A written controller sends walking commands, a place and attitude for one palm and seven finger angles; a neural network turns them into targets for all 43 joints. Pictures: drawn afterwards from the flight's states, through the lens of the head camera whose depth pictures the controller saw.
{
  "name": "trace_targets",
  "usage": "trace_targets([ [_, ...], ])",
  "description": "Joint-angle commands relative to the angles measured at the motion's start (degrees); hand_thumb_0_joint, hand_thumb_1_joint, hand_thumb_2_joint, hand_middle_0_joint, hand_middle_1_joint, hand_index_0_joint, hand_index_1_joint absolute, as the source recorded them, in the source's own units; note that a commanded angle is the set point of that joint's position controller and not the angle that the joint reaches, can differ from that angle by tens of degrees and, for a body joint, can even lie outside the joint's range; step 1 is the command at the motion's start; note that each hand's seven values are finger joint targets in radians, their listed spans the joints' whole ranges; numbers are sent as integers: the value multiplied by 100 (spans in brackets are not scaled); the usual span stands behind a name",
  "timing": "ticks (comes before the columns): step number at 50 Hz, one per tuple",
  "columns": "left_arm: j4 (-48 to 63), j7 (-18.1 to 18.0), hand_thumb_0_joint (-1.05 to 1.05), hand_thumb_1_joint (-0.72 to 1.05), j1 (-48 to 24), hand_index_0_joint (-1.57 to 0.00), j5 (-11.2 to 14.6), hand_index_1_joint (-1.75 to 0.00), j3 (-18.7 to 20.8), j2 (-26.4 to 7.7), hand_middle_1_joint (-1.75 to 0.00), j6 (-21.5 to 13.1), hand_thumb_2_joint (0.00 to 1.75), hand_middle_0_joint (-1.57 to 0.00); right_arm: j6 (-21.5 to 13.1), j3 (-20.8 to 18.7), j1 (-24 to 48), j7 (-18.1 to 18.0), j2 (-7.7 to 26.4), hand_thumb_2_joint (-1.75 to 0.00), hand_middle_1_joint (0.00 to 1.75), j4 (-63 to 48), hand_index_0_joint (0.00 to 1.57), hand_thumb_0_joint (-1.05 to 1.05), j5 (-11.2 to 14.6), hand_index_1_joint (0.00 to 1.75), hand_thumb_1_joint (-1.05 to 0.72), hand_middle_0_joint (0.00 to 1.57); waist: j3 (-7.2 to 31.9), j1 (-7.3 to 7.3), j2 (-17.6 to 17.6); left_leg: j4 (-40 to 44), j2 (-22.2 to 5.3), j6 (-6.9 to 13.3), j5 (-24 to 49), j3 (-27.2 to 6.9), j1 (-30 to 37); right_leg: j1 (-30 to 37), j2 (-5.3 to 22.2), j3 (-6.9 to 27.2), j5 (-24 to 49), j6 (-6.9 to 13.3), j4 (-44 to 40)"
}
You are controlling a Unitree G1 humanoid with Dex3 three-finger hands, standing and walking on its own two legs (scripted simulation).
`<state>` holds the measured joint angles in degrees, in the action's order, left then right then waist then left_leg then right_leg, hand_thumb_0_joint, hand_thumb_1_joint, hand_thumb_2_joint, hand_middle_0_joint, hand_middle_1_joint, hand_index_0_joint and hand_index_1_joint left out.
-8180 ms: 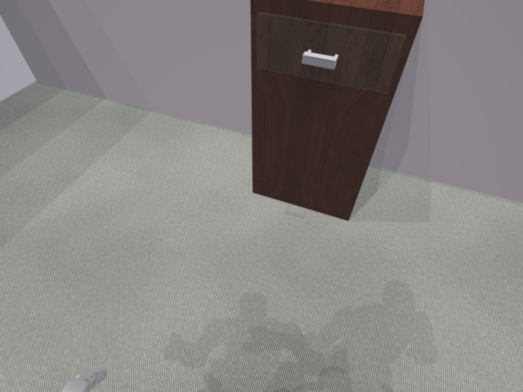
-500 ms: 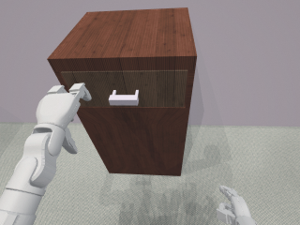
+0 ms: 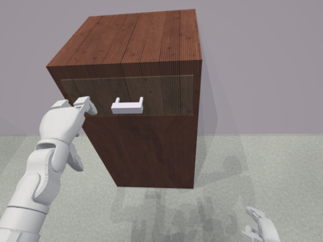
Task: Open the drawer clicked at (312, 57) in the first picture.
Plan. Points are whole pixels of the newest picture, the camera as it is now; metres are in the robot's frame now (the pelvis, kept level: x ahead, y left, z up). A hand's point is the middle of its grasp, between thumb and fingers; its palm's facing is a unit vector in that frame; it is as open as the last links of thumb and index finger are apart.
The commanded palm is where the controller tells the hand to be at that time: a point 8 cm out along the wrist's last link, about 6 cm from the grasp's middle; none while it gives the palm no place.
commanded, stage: move the hooked fingers above the handle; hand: left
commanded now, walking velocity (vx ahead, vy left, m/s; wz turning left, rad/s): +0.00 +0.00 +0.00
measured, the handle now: (128, 103) +0.55 +0.20 +0.01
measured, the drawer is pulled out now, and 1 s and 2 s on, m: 0.00 0.00 0.00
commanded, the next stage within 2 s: none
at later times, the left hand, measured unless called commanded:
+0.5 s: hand (101, 120) +0.39 +0.22 +0.10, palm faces +0.02 -0.10 -1.00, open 13.8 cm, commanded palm +0.36 +0.23 +0.16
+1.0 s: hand (118, 115) +0.43 +0.19 +0.08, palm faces -0.05 -0.06 -1.00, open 13.8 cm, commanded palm +0.42 +0.21 +0.15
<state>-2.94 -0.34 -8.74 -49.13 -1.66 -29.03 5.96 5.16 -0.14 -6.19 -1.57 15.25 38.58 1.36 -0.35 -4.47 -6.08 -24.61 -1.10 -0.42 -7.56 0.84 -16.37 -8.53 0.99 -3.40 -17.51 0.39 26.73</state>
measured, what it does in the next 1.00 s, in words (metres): stands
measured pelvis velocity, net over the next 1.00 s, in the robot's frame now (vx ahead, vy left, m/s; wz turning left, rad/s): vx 0.03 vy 0.00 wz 0.00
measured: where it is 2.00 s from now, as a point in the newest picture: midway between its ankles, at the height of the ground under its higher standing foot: outside the picture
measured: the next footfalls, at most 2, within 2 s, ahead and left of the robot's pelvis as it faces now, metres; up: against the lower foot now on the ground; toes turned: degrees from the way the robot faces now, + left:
none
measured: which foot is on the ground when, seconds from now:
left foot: down 0.00-1.00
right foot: down 0.00-1.00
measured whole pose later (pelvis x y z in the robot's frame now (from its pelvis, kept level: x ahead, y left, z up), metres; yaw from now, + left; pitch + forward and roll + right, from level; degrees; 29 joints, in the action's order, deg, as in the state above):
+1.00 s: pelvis +0.03 +0.00 -0.01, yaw +0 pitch +5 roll +1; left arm -24.8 -0.4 -28.4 -53.5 -10.5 -24.6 5.5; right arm 7.4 -1.6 -9.6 -2.7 15.0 38.4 1.7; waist 2.8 -0.6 -3.8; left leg -31.4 -0.9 -0.4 -12.8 1.2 -24.1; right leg -15.8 1.4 -2.8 -22.2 0.4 32.6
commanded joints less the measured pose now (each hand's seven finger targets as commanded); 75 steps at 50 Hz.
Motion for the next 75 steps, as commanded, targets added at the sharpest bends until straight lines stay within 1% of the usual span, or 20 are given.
trace_targets([
  [1, 959, 52, 0, -50, -1768, -30, -111, -120, 494, -1220, -120, -81, 30, -30, -287, -126, 945, -84, 597, -90, 30, -992, 20, 0, 1, 30, -90, 20, 1122, 70, 809, 87, 358, 271, 304, 142, 920, -352, -130, 244, 1015, -36, -624],
  [4, 1027, 75, 0, -50, -2207, -30, -123, -120, 443, -1230, -120, -342, 30, -30, -306, -122, 808, -151, 550, -90, 30, -958, 20, 0, -20, 30, -90, 20, 1236, 112, 596, 62, 387, 291, 339, 104, 1012, -418, -134, 210, 1050, -18, -562],
  [6, 1072, -30, 0, -50, -2418, -30, -155, -120, 816, -1595, -120, -541, 30, -30, -342, -148, 734, -182, 577, -90, 30, -917, 20, 0, -38, 30, -90, 20, 1494, 57, 510, -29, 384, 296, 567, 96, 1099, -321, -168, 231, 1282, 7, -503],
  [9, 818, -248, 0, -50, -2477, -30, -141, -120, 813, -1399, -120, -657, 30, -30, -347, -185, 589, -167, 504, -90, 30, -839, 20, 0, -38, 30, -90, 20, 1551, 48, 376, -108, 374, 275, 796, 111, 1096, -394, -170, 157, 1512, 33, -368],
  [11, 390, -350, 0, -50, -2442, -30, -160, -120, 933, -1427, -120, -574, 30, -30, -334, -205, 548, -143, 529, -90, 30, -785, 20, 0, -8, 30, -90, 20, 1479, 34, 493, -154, 359, 262, 829, 141, 1004, -419, -199, 158, 1540, 37, -384],
  [15, 129, -433, 0, -50, -2641, -30, -271, -120, 435, -973, -120, -225, 30, -30, -242, -246, 452, -60, 571, -90, 30, -797, 20, 0, 3, 30, -90, 20, 1715, 109, 473, -203, 320, 237, 1058, 173, 990, -465, -191, 88, 1734, 56, -201],
  [22, 672, -125, 0, -50, -2524, -30, -295, -120, 64, -760, -120, 8, 30, -30, -122, -293, 423, 28, 607, -90, 30, -973, 20, 0, -13, 30, -90, 20, 2212, 168, 568, -423, 329, 295, 1765, 119, 1162, -295, -211, 101, 2570, 52, 70],
  [31, 188, -547, 0, -50, -2694, -30, -419, -120, 764, -1258, -120, 22, 30, -30, -24, -307, 239, 28, 604, -90, 30, -794, 20, 0, -5, 30, -90, 20, 2021, 76, 665, -479, 289, 252, 1790, 130, 909, -395, -271, 72, 2454, 95, 152],
  [37, -177, -591, 0, -50, -3332, -30, -546, -120, 137, -842, -120, 288, 30, -30, 3, -347, 145, 12, 620, -90, 30, -758, 20, 0, 22, 30, -90, 20, 2209, 273, 420, -529, 288, 261, 1596, 154, 1037, -621, -279, 97, 2163, 102, 164],
  [42, -491, -240, 0, -50, -3775, -30, -490, -120, -447, -457, -120, 271, 30, -30, 45, -353, 38, -72, 640, -90, 30, -771, 20, 0, 53, 30, -90, 20, 2050, 516, 650, -611, 314, 315, 1346, 106, 1033, -879, -277, 116, 2120, 67, 138],
  [47, -1095, -246, 0, -50, -4441, -30, -549, -120, -98, -875, -120, -123, 30, -30, 54, -339, -147, -162, 642, -90, 30, -670, 20, 0, 41, 30, -90, 20, 1940, 506, 715, -635, 331, 305, 983, 75, 802, -1030, -260, 140, 1791, 90, 167],
  [48, -1167, -313, 0, -50, -4679, -30, -539, -120, -202, -735, -120, -218, 30, -30, 38, -335, -196, -168, 614, -90, 30, -649, 20, 0, 39, 30, -90, 20, 1949, 525, 676, -658, 329, 308, 971, 73, 799, -1096, -258, 139, 1756, 97, 196],
  [50, -1395, -512, 0, -50, -4808, -30, -580, -120, 193, -1074, -120, -379, 30, -30, 16, -367, -333, -163, 609, -90, 30, -578, 20, 0, 16, 30, -90, 20, 2212, 417, 606, -710, 321, 297, 1063, 96, 747, -975, -253, 160, 1846, 113, 280],
  [51, -1585, -621, 0, -50, -4762, -30, -624, -120, 523, -1394, -120, -411, 30, -30, 13, -379, -368, -171, 624, -90, 30, -562, 20, 0, -3, 30, -90, 20, 2322, 330, 653, -738, 330, 297, 1074, 117, 639, -837, -257, 187, 1871, 112, 298],
  [56, -2778, -1009, 0, -50, -5000, -30, -811, -120, 615, -1500, -120, -240, 30, -30, 2, -394, -570, -160, 628, -90, 30, -430, 20, 0, 19, 30, -90, 20, 2230, 389, 673, -789, 307, 265, 870, 242, 149, -901, -243, 219, 1829, 77, 350],
  [60, -3382, -858, 0, -50, -5438, -30, -826, -120, 62, -1175, -120, -15, 30, -30, 18, -435, -808, -147, 724, -90, 30, -395, 20, 0, 68, 30, -90, 20, 2221, 658, 785, -853, 288, 305, 728, 306, 24, -1044, -209, 270, 1975, 19, 315],
  [64, -3184, -444, 0, -50, -5983, -30, -637, -120, -428, -763, -120, -312, 30, -30, 17, -542, -1085, -168, 765, -90, 30, -373, 20, 0, 56, 30, -90, 20, 2507, 939, 760, -996, 323, 370, 946, 272, 262, -1085, -201, 338, 2483, -24, 337],
  [66, -3075, -317, 0, -50, -6212, -30, -556, -120, -411, -809, -120, -615, 30, -30, -4, -562, -1208, -192, 766, -90, 30, -328, 20, 0, 25, 30, -90, 20, 2455, 1044, 883, -1079, 330, 400, 1023, 228, 257, -1136, -195, 364, 2624, -40, 358],
  [70, -2962, -599, 0, -50, -6383, -30, -647, -120, 4, -1122, -120, -1075, 30, -30, 4, -621, -1489, -168, 742, -90, 30, -212, 20, 0, -1, 30, -90, 20, 2697, 940, 408, -1207, 302, 359, 1294, 130, 360, -1450, -297, 309, 2429, 60, 556],
  [75, -3496, -1450, 0, -50, -6092, -30, -930, -120, 1053, -2004, -120, -780, 30, -30, 24, -623, -1618, -19, 750, -90, 30, -159, 20, 0, -54, 30, -90, 20, 3173, 601, 283, -1345, 251, 286, 1772, 174, 13, -1266, -359, 197, 2621, 118, 880],
])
